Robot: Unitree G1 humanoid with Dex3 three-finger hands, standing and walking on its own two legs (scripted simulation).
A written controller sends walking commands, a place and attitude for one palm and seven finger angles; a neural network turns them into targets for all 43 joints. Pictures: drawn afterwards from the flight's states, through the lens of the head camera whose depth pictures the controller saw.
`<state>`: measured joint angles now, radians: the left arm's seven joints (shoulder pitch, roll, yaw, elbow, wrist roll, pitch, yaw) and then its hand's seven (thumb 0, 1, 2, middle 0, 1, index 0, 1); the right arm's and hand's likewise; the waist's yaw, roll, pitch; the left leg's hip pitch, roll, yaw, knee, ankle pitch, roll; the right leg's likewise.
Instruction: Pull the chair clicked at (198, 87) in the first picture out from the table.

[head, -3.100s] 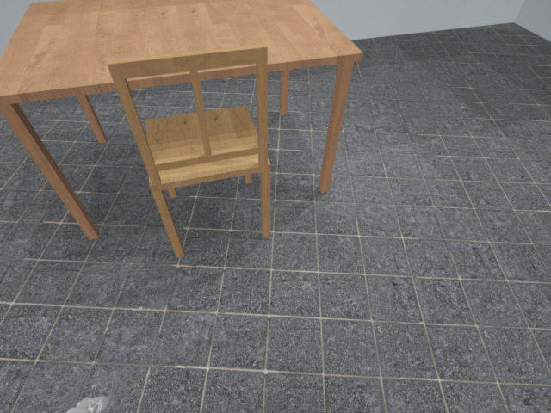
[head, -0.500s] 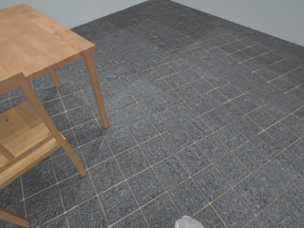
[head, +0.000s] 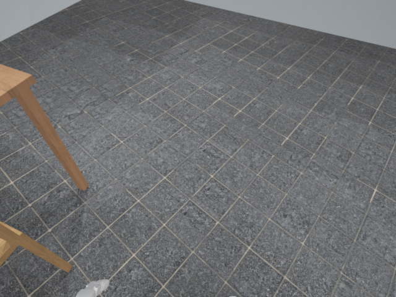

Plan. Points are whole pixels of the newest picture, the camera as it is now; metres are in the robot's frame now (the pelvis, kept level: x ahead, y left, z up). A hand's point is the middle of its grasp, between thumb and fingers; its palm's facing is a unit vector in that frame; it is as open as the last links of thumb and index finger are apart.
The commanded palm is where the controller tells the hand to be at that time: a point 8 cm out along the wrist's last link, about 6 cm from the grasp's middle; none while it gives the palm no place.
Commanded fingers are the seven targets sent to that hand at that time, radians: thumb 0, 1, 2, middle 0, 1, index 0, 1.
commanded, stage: walk to a spot facing it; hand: left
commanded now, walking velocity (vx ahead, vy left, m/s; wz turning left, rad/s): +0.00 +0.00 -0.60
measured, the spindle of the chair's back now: out of the picture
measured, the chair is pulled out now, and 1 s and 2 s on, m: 0.00 0.00 0.00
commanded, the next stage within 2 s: turn to face it in 1.86 s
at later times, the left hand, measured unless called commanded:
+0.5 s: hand (127, 288) +0.16 +0.16 -0.15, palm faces -0.29 -0.92 -0.25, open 7.4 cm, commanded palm none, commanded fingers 0.00 0.90 0.90 -0.20 -0.30 -0.20 -0.30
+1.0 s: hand (122, 276) +0.18 +0.18 -0.15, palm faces -0.54 -0.82 -0.18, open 7.4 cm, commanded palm none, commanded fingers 0.00 0.90 0.90 -0.20 -0.30 -0.20 -0.30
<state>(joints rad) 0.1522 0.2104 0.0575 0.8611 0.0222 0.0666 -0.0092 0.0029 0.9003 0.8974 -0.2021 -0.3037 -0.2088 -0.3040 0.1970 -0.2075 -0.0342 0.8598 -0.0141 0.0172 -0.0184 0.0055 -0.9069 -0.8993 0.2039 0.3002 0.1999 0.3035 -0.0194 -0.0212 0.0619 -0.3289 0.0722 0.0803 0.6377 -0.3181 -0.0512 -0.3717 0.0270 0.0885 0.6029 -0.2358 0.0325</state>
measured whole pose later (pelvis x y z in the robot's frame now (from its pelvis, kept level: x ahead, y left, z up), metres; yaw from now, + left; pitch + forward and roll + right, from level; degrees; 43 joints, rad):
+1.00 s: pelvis +0.00 +0.05 +0.02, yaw -37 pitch +0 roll -2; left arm 0.20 0.26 0.11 0.90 0.03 0.09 -0.04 0.00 0.91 0.90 -0.20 -0.30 -0.20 -0.30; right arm 0.23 -0.17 -0.03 0.89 -0.03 0.01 -0.02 0.01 -0.90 -0.90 0.21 0.30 0.20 0.30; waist 0.01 -0.04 0.07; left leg -0.22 0.10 0.20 0.49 -0.26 0.03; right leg -0.49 -0.01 0.01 1.12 -0.38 0.07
